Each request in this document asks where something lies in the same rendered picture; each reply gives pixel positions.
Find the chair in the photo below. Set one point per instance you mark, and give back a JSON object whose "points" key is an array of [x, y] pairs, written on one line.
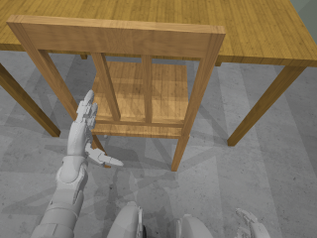
{"points": [[134, 99]]}

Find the robot right shin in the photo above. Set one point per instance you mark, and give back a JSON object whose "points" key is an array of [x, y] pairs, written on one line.
{"points": [[187, 215]]}

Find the left robot forearm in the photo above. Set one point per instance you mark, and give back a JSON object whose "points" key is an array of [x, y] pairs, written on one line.
{"points": [[63, 210]]}

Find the robot right hand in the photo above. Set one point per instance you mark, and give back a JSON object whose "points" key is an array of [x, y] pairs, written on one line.
{"points": [[257, 230]]}

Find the robot right thigh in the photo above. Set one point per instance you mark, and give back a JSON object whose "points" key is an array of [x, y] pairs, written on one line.
{"points": [[191, 227]]}

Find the robot left hand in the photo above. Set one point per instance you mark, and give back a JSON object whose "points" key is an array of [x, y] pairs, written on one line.
{"points": [[80, 133]]}

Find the table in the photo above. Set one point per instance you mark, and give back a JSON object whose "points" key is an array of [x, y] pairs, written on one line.
{"points": [[257, 32]]}

